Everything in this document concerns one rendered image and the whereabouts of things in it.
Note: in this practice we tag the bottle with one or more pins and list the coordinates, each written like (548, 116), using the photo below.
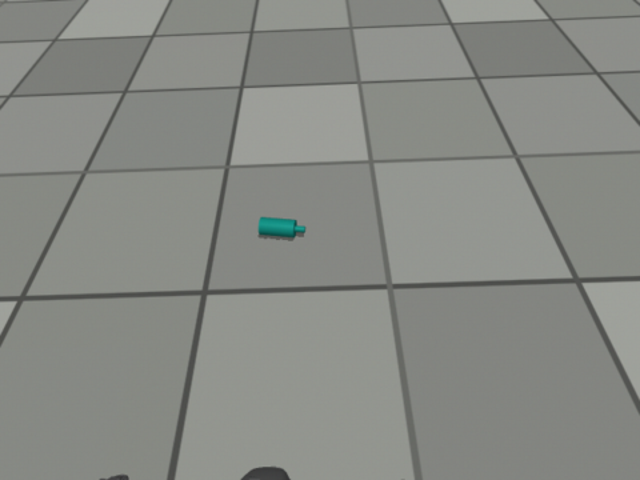
(279, 227)

